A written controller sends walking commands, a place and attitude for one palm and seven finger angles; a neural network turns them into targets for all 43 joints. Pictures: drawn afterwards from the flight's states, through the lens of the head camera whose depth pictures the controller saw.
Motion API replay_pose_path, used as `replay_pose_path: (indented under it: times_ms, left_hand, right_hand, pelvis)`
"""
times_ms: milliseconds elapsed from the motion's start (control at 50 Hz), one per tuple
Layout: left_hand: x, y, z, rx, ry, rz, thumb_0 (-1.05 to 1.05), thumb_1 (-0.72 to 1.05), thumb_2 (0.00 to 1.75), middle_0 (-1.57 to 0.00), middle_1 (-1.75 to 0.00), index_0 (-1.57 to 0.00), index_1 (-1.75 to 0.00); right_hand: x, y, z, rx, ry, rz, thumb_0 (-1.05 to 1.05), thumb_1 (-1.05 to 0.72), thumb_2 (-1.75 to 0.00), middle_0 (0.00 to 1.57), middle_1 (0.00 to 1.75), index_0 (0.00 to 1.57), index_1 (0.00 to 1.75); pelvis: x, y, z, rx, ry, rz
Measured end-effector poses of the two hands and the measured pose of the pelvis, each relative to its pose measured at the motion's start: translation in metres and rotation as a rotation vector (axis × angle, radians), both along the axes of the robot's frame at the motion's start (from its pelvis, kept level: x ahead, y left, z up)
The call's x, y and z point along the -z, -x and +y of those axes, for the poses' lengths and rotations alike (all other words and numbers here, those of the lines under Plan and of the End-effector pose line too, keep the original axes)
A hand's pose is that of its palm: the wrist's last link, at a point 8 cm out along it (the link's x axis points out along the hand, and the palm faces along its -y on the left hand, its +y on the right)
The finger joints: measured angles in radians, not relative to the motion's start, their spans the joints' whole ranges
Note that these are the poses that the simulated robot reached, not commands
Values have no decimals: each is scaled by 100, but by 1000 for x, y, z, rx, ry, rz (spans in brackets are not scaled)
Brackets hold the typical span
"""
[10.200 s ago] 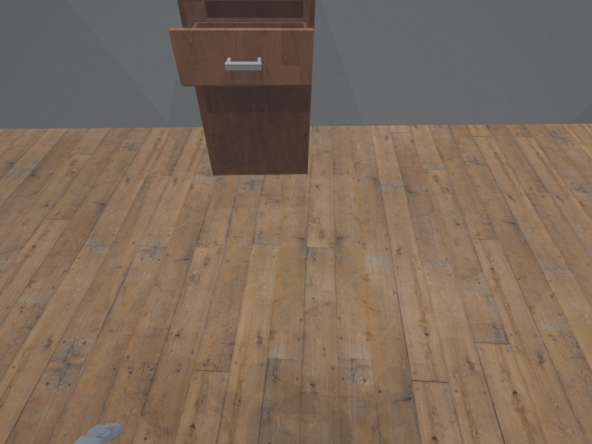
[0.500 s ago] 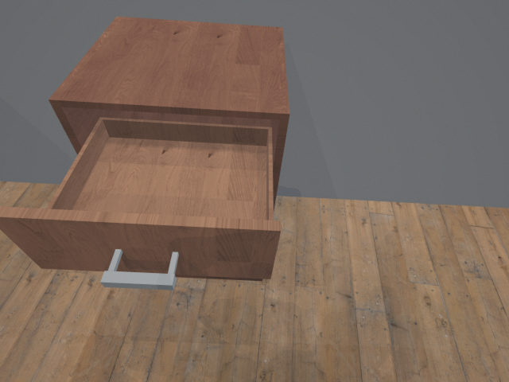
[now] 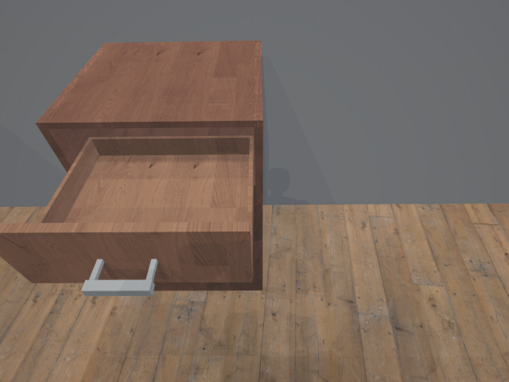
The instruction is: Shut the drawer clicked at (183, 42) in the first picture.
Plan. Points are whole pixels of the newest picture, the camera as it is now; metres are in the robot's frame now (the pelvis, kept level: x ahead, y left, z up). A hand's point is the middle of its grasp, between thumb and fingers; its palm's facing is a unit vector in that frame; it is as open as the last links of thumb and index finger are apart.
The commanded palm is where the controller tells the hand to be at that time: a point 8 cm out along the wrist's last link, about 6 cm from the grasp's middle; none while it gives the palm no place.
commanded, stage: come to a stop and stand still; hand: left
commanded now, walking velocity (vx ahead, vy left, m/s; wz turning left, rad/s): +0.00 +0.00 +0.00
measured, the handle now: (122, 276) +0.30 +0.25 -0.03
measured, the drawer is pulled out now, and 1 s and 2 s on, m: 0.28 0.28 0.25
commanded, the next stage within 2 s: look again from close up in 0.54 s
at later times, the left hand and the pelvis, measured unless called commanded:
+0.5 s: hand out of the picture +0.01 +0.15 -0.16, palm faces +0.03 -0.97 -0.23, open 7.3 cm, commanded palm none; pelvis +0.00 -0.03 +0.01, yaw +1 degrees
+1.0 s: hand out of the picture -0.01 +0.15 -0.16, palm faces +0.06 -0.98 -0.18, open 7.3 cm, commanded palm none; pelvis +0.00 -0.02 +0.01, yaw +1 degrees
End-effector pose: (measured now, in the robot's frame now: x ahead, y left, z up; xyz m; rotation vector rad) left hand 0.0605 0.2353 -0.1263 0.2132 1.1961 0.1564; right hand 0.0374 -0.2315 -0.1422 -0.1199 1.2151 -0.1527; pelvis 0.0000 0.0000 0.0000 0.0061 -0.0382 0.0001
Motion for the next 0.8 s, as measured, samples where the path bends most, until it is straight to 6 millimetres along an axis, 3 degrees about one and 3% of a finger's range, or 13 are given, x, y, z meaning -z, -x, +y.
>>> replay_pose_path:
  times_ms: [160,440,800]
  left_hand:
    - [-10,10,-21,1,13,14,0,91,90,-20,-30,-20,-30]
    - [-5,48,-32,-50,16,131,0,91,90,-20,-30,-20,-30]
    - [3,71,-39,-82,56,181,0,92,90,-20,-30,-20,-30]
  right_hand:
    - [0,18,-6,-17,-28,61,1,-91,-90,20,30,20,30]
    - [1,69,-13,-1,-39,235,1,-91,-90,20,30,20,30]
    - [-2,66,4,-6,-50,229,1,-91,-90,20,30,20,30]
  pelvis:
    - [-8,4,-13,0,-10,12]
    - [-11,1,-26,-11,-8,12]
    - [-12,1,-23,-15,0,9]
